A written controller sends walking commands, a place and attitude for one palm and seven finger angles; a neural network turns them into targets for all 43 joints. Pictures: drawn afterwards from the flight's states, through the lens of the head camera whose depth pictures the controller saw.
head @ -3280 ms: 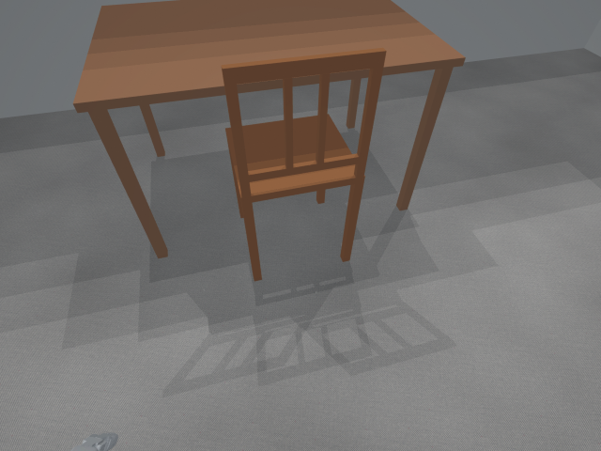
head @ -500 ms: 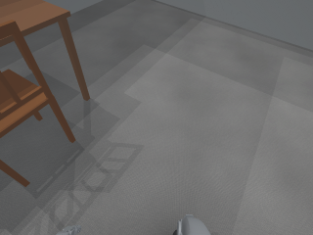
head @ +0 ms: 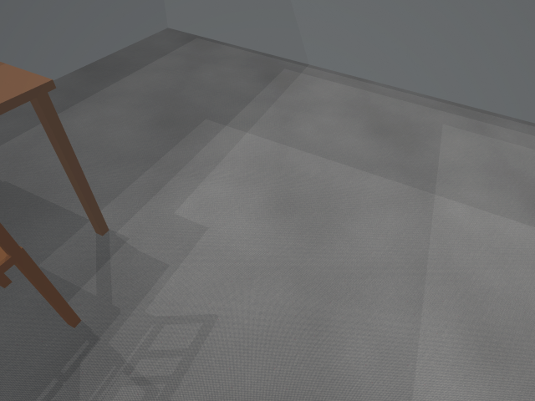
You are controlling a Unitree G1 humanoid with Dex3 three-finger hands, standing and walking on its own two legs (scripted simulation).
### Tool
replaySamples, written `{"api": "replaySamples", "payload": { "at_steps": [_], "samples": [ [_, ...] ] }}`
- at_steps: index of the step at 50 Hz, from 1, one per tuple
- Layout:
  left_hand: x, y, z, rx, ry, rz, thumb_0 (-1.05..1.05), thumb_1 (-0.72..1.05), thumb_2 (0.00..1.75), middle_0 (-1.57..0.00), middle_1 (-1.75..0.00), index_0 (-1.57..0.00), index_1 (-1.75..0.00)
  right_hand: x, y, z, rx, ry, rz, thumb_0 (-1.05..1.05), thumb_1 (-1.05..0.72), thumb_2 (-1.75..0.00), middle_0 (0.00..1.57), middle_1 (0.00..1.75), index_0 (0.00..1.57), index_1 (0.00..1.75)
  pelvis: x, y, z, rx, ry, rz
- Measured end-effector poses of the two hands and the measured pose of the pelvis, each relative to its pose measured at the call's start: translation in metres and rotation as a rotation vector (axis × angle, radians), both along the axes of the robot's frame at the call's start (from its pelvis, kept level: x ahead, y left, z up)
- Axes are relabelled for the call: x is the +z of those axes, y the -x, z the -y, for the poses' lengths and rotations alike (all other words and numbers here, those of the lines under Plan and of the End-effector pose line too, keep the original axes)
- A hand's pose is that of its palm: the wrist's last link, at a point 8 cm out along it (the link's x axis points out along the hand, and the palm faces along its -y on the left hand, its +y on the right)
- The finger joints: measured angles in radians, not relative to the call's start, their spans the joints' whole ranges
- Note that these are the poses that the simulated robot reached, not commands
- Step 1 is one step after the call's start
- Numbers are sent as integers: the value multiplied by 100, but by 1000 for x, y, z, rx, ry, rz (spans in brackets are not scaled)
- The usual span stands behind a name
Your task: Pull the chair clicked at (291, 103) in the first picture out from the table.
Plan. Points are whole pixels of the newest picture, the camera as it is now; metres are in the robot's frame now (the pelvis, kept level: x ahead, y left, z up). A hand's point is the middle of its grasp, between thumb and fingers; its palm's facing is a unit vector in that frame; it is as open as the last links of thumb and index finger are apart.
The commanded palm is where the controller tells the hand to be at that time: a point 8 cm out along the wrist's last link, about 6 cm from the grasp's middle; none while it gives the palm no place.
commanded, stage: walk to a spot facing it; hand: left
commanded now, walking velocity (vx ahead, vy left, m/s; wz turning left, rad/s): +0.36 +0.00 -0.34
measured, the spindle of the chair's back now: out of the picture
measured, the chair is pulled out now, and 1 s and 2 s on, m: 0.00 0.00 0.00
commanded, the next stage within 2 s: turn to face it in 0.40 s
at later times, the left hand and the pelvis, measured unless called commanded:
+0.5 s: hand (212, 310) +0.33 +0.13 -0.17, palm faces -0.25 -0.95 -0.17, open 7.3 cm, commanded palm none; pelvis +0.20 -0.04 +0.00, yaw -14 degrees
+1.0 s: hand (222, 275) +0.41 +0.12 -0.17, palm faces +0.03 -0.99 -0.16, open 7.2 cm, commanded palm none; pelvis +0.31 -0.06 +0.00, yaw -1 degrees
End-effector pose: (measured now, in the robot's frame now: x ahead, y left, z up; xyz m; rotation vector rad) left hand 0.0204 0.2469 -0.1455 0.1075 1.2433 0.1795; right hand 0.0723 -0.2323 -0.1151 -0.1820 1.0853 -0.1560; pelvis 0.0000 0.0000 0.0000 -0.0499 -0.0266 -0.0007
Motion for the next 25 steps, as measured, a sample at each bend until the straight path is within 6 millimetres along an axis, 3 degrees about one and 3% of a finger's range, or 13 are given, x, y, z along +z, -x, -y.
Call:
{"api": "replaySamples", "payload": {
  "at_steps": [2,5,13,18,25],
  "samples": [
    [-6,-5,-8,-4,4,-50,-1,92,90,-20,-30,-20,-30,0,-15,-9,-7,6,20,0,-91,-90,20,29,20,30,-2,-15,-8,-23,-14,4],
    [-2,-22,-13,-29,14,-100,0,92,90,-20,-30,-20,-30,4,-19,-17,-62,8,-2,0,-92,-90,20,29,20,30,5,-38,-15,-51,-26,2],
    [11,-104,1,-92,57,-114,0,91,90,-19,-30,-20,-30,9,8,-22,-190,7,-220,-1,-93,-90,20,29,20,30,20,-99,-17,-120,-35,-17],
    [10,-175,19,-176,47,-116,1,93,90,-19,-30,-20,-30,4,29,-33,-293,-48,-360,0,-92,-90,20,29,20,30,17,-139,-4,-168,-39,-13],
    [4,-314,71,-334,5,5,1,93,90,-19,-30,-20,-30,-16,39,-35,-426,-157,-545,0,-91,-90,20,29,20,30,-4,-202,36,-236,-44,-3]
  ]
}}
